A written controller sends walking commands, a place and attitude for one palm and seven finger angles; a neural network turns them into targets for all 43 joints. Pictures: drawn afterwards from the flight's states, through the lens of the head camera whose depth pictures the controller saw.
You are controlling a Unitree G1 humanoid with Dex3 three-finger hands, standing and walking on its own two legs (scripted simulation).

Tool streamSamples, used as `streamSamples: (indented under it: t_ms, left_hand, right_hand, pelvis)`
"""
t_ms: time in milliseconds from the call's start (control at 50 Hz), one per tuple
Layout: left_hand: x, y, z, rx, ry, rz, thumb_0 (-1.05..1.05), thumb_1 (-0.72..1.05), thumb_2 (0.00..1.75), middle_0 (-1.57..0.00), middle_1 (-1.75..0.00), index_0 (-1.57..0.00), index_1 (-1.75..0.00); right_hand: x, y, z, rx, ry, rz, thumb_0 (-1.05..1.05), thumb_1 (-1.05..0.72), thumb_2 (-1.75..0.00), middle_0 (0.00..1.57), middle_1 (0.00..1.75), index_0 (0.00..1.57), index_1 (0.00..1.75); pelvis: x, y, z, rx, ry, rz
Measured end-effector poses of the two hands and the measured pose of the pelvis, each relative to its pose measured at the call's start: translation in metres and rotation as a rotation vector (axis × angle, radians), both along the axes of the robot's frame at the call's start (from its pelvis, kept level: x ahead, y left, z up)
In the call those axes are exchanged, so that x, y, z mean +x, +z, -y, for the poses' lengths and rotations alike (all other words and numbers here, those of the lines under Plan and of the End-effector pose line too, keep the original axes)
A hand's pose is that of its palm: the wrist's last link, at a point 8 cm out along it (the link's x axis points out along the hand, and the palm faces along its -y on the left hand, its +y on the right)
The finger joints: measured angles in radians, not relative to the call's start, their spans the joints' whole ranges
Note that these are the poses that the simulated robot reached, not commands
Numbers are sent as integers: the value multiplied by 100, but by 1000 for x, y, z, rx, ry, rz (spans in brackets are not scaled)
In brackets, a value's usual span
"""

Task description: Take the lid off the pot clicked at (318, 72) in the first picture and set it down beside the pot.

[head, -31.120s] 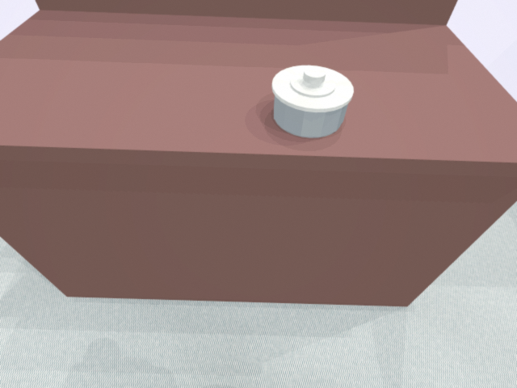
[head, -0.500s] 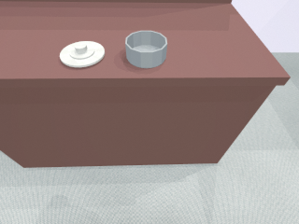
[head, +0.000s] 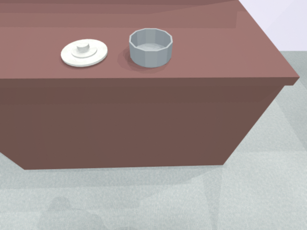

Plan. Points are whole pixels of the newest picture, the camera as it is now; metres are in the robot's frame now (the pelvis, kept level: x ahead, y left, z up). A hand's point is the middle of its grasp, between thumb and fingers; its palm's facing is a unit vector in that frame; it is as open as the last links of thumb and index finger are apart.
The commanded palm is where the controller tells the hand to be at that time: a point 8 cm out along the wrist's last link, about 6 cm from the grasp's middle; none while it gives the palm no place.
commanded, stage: let the arm hang, fingers relaxed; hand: left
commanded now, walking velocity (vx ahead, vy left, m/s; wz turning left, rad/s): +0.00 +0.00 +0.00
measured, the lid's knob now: (82, 45) +0.69 +0.28 +0.09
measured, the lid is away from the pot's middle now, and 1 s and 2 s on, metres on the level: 0.25 0.25 0.25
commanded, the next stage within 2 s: look to check the result in 0.56 s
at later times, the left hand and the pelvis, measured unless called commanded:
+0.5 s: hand out of the picture +0.03 +0.18 -0.18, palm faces +0.00 -0.97 -0.23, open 7.3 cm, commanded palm none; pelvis -0.01 +0.00 +0.00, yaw +0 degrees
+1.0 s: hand out of the picture +0.02 +0.18 -0.18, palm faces -0.01 -0.98 -0.21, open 7.3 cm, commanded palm none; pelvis -0.02 -0.01 +0.00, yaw +0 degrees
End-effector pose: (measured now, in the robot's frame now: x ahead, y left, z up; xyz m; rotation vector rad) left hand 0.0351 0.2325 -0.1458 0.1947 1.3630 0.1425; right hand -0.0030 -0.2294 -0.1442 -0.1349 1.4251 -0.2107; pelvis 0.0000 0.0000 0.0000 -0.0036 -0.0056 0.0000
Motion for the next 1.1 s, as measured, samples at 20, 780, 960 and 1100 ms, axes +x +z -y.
streamSamples:
  t_ms: [20,780,960,1100]
  left_hand:
    - [0,0,1,-3,-1,3,0,91,90,-20,-30,-20,-30]
    - [-22,0,6,-3,6,-6,0,91,90,-20,-30,-20,-30]
    - [-19,-1,9,-11,5,3,0,91,90,-20,-30,-20,-30]
    - [-17,-1,8,-9,4,11,0,91,90,-20,-30,-20,-30]
  right_hand:
    - [1,0,0,-1,0,4,1,-91,-90,20,30,20,29]
    - [-15,0,8,-4,10,2,1,-91,-90,20,30,20,29]
    - [-14,1,9,-6,12,8,1,-91,-90,20,30,20,29]
    - [-11,0,8,-1,16,15,1,-91,-90,20,30,20,29]
  pelvis:
    - [0,0,0,0,0,1]
    - [-17,0,5,-2,5,6]
    - [-19,0,6,-2,7,6]
    - [-19,0,7,-2,8,4]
